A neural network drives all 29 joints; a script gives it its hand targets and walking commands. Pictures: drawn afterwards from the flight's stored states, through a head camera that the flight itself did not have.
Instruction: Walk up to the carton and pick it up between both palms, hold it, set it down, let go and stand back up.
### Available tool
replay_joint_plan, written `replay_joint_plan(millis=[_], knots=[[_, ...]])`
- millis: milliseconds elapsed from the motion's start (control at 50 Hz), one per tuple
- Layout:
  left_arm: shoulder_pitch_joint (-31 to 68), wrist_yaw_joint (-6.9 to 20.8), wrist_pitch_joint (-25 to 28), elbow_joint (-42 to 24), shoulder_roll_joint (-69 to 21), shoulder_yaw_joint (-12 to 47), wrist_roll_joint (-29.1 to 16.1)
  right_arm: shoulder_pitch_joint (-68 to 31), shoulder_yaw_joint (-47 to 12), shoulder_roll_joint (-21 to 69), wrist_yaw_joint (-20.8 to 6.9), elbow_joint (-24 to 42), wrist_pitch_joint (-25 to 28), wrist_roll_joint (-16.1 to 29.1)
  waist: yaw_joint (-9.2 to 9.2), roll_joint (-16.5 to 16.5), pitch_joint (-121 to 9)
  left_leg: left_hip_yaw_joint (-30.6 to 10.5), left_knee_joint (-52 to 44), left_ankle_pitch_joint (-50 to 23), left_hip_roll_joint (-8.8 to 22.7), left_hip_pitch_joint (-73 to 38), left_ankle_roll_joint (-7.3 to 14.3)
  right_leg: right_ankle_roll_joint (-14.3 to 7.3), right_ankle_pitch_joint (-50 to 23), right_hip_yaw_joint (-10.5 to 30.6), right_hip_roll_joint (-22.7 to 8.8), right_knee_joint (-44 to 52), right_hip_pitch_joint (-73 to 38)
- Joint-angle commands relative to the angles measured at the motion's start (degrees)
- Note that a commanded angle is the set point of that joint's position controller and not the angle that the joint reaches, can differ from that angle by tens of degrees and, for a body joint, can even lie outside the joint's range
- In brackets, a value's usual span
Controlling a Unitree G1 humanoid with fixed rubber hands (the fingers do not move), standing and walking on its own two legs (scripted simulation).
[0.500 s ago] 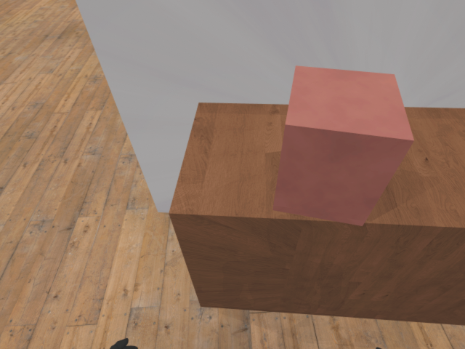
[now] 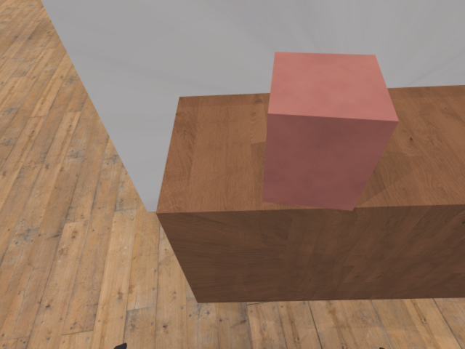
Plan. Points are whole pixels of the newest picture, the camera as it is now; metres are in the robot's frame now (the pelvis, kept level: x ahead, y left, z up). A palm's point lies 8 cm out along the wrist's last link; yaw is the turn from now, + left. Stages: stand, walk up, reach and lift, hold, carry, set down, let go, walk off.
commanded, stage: walk up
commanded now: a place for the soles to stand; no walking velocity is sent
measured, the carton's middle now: (314, 133) +0.52 -0.16 +0.06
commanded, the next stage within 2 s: none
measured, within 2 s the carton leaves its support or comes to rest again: neither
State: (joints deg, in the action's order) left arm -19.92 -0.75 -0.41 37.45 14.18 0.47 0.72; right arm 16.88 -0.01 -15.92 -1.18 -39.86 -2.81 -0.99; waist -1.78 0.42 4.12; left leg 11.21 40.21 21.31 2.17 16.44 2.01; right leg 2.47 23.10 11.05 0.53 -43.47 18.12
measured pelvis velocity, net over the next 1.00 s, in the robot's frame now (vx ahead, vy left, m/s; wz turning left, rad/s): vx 0.04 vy -0.08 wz -0.14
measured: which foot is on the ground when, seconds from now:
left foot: down 0.00-1.00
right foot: down 0.00-0.68, up 0.70-0.96, down 0.98-1.00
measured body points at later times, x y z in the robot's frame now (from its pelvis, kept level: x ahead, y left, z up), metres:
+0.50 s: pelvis +0.00 +0.00 +0.00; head +0.02 -0.01 +0.45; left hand +0.10 +0.25 -0.11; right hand +0.08 -0.26 -0.13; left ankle +0.01 +0.10 -0.71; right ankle +0.01 -0.13 -0.71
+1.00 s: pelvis +0.04 -0.08 +0.00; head +0.08 -0.08 +0.44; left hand +0.22 +0.15 -0.11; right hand -0.02 -0.35 -0.12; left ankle +0.01 +0.10 -0.71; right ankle +0.09 -0.22 -0.72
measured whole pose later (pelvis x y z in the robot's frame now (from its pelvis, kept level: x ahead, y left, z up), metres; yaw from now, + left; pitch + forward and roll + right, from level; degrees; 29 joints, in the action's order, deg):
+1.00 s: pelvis +0.04 -0.08 +0.00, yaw -8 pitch -4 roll +1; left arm -11.5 4.8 -1.6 37.4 16.3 -3.0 3.5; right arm 27.4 2.5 -15.9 1.7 -41.9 0.9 -2.6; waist -3.0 1.8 8.9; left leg 6.3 41.6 26.5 8.6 10.0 -2.8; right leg 0.1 14.9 -2.1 -3.7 -40.8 21.7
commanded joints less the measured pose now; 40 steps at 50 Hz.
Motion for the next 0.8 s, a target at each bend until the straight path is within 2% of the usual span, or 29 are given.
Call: replay_joint_plan(millis=[0,60,100,140,180,220,240,260,280,300,320,340,360,380,400,440,480,500,520,540,560,580,600,640,660,680,700,740,780], knots=[[-1.56,-0.6,1.62,-6.46,8.09,-3.45,0.03,0.46,3.52,-11.4,0.85,5.84,1.5,-0.4,-0.37,-2.51,-2.51,-14.21,-13.77,-6.09,12.47,-3.86,7.38,-4.21,-9.66,-3.09,0.39,0.17,5.39],[-2.62,-0.65,1.91,-6.6,8.73,-3.84,0.06,-1.91,3.02,-10.49,0.62,6.08,1.22,-0.32,1.06,-0.85,-2.73,-9.71,-10.76,-5.92,9.58,-0.9,4.45,-5.33,-12.37,-0.52,-1.13,6.98,1.78],[-1.92,-0.83,2.16,-6.93,11.42,-4.39,-0.01,-2.73,2.86,-9.81,0.37,6.4,0.88,-0.41,1.28,4.43,-1.99,-7.27,-3.72,-5.79,3.15,-1.35,0.48,-7.99,-15.75,9.86,-5.33,12.36,3.68],[-2.7,-1.23,2.27,-6.71,13.43,-4.72,0.16,-3.24,2.71,-8.75,0.03,7.26,0.91,-0.41,1.49,5.43,-2.94,-9.15,-1.3,-4.84,0.3,-1.81,-0.78,-11.64,-15.55,18.27,-8.66,15.85,3.62],[-0.21,-1.44,2.03,-6.8,13.24,-4.53,0.01,-1.35,2.69,-8.25,0.06,6.84,1.49,0.05,0.33,6.76,-4.14,-10.49,-4.13,-8.0,1.33,-5.23,-0.1,-10.9,-17.16,14.43,-7.5,14.12,4.76],[2.67,-1.21,1.85,-7.27,11.32,-3.75,-0.03,2.62,3.4,-10.02,0.28,6.08,2.12,0.1,-1.79,5.52,-4.9,-10.23,-7.31,-11.59,3.81,-12.52,1.53,-7.3,-15.49,7.22,-3.76,8.65,10.26],[2.96,-0.96,1.59,-7.52,9.27,-3.5,-0.16,5.05,4.13,-11.93,0.44,5.09,2.2,-0.31,-2.77,-0.6,-6.3,-13.69,-11.11,-11.93,8.38,-14.48,4.07,-5.12,-13.19,1.03,-0.24,-0.1,11.24],[1.56,-0.97,1.35,-7.58,8.33,-3.55,-0.08,4.38,4.17,-12.1,0.65,5.22,2.21,-0.27,-1.9,-2.43,-5.02,-18.27,-14.74,-12.95,15.06,-11.5,8.44,-3.68,-6.4,-4.49,1.25,-5.23,10.69],[0.59,-0.98,0.95,-7.07,8.02,-3.52,0.28,2.68,4.08,-11.92,0.88,5.42,1.92,-0.22,-1.26,-3.67,-3.63,-21.45,-17.59,-11.98,18.98,-8.13,11.57,-3.41,6.13,-6.66,1.73,-8.29,10.51],[-0.06,-1.13,0.84,-6.79,7.29,-3.76,0.12,1.41,4.07,-11.94,0.96,5.83,1.9,-0.39,-0.66,-4.8,-1.47,-22.07,-18.67,-12.13,20.77,-4.27,12.88,-3.33,9.32,-7.26,-0.21,-8.95,8.66],[-0.58,-1.08,0.96,-6.45,6.32,-3.56,-0.01,-0.13,3.57,-10.76,1.03,5.37,1.88,-0.39,0.42,-3.77,-1.06,-19.84,-19.58,-10.57,20.11,-0.92,11.73,-3.7,6.41,-7.32,-1.4,-4.48,4.91],[-3.18,-0.8,1.31,-5.56,4.62,-3.37,-0.16,-3.36,3.68,-11.04,0.96,5.67,1.66,-0.94,2.82,-5.47,-0.66,-13.03,-16.87,-8.44,15.86,2.07,8.04,-3.97,-1.2,-8.05,-2.42,7.09,-1.0],[-4.38,-0.58,1.77,-5.29,6.84,-4.11,0.37,-3.92,2.93,-9.16,0.75,5.49,1.4,-0.25,4.42,-2.75,-0.42,-10.51,-12.78,-5.33,12.17,6.94,4.05,-5.21,-7.62,-3.06,-2.6,12.72,-6.4],[-3.56,-0.63,2.21,-5.59,11.01,-4.97,0.41,-3.98,3.18,-9.15,0.56,5.97,1.01,0.29,3.12,4.86,0.22,-5.66,-3.93,-1.83,3.55,5.32,-0.1,-8.52,-10.56,9.72,-7.59,16.07,-1.72],[-4.16,-0.76,2.22,-5.09,13.87,-5.5,0.1,-3.39,3.04,-8.62,0.3,6.72,0.65,0.45,3.12,7.47,-1.48,-8.42,1.02,2.22,-0.21,4.11,-1.6,-12.86,-10.98,20.26,-12.08,19.28,-0.39],[-1.51,-1.47,1.84,-5.48,15.7,-5.95,0.06,-1.94,3.15,-7.84,0.2,6.89,0.73,0.53,2.68,8.98,-0.37,-11.19,1.56,6.77,-1.36,6.58,-1.73,-17.71,-16.23,21.35,-15.29,19.51,-2.29],[2.48,-1.54,1.41,-6.23,14.0,-4.93,0.03,2.82,3.39,-7.62,0.73,5.48,1.79,0.38,0.32,11.05,-4.41,-13.22,-5.24,-1.36,-0.28,0.7,-0.77,-15.28,-20.19,15.3,-13.72,15.1,-2.17],[3.74,-1.26,1.2,-6.47,12.15,-4.0,0.02,4.67,3.62,-8.43,0.93,5.03,2.46,0.23,-1.26,8.05,-5.21,-13.8,-9.8,-7.99,0.95,-6.58,-0.17,-11.37,-17.46,10.46,-10.78,13.64,3.2],[3.93,-0.71,0.99,-6.94,9.99,-3.32,-0.04,3.93,4.4,-10.48,0.72,4.8,2.93,0.04,-0.88,2.92,-4.87,-16.39,-12.31,-12.09,3.59,-11.48,1.37,-7.6,-11.67,3.13,-5.89,9.88,7.72],[3.07,-0.54,0.77,-6.34,7.88,-3.22,-0.08,3.2,4.71,-12.19,0.76,5.25,3.19,0.08,-0.47,-2.59,-4.42,-24.51,-16.94,-12.84,8.9,-11.32,4.46,-4.72,-8.07,-3.16,-0.62,0.31,8.3],[2.12,-0.7,0.3,-5.85,7.38,-2.95,0.41,3.28,4.38,-11.45,0.96,5.7,3.15,0.41,-0.43,-3.11,-3.25,-28.75,-19.23,-11.87,14.4,-8.52,8.47,-3.21,-0.02,-6.54,-0.07,-1.53,8.28],[0.94,-0.91,0.22,-5.01,7.6,-3.04,0.45,2.2,4.32,-10.89,1.08,5.84,2.8,0.17,0.05,-3.75,-0.95,-28.9,-20.51,-11.72,16.11,-5.48,11.31,-2.93,5.94,-7.06,-0.17,-3.62,7.39],[0.63,-0.89,0.4,-4.69,6.81,-3.33,0.35,0.5,3.95,-10.36,1.28,6.48,2.75,-0.54,0.74,-3.51,1.52,-27.13,-20.14,-13.24,15.68,-1.25,11.9,-3.36,4.41,-7.33,-1.36,-1.17,4.16],[-0.82,-0.26,0.91,-3.68,5.47,-2.89,0.52,-0.4,3.49,-9.17,1.39,6.12,3.0,0.31,3.17,-3.56,-1.82,-18.84,-15.96,-18.4,11.19,0.08,6.04,-4.34,-10.29,-5.57,-3.42,13.55,-4.9],[2.9,2.12,0.23,-4.07,9.02,-4.24,2.86,7.54,5.12,-11.5,2.13,5.3,3.99,-1.02,0.11,-0.65,-2.4,-23.17,-17.5,-1.97,13.0,-8.87,7.23,-5.26,-5.19,-6.47,-0.85,4.77,6.24],[7.15,3.25,-0.58,-5.38,8.75,-4.45,3.55,11.08,5.76,-13.72,2.94,4.1,4.46,-1.48,-1.91,-4.36,-0.58,-30.94,-21.09,6.28,19.29,-14.6,10.16,-4.0,3.96,-9.35,0.01,-2.15,16.4],[9.12,3.72,-1.22,-5.98,9.26,-4.74,3.81,13.02,6.05,-14.05,3.74,4.04,4.81,-1.71,-3.24,-3.26,2.27,-37.42,-23.69,6.68,24.73,-15.12,12.34,-2.76,8.12,-8.07,-2.76,-8.92,22.33],[9.45,3.87,-1.64,-6.3,8.38,-5.1,3.74,14.5,6.31,-13.65,4.69,2.74,5.44,-2.12,-3.18,-0.86,2.98,-35.56,-22.37,-6.68,25.37,-18.07,12.93,-1.77,4.17,-7.59,-5.38,-14.73,26.19],[9.14,4.21,-1.34,-6.76,7.59,-4.93,3.51,11.89,5.88,-12.78,4.75,2.99,6.02,-2.43,-1.83,-3.73,2.44,-29.54,-22.46,-7.52,22.99,-15.7,12.51,-0.72,2.82,-6.75,-7.45,-12.1,22.73]])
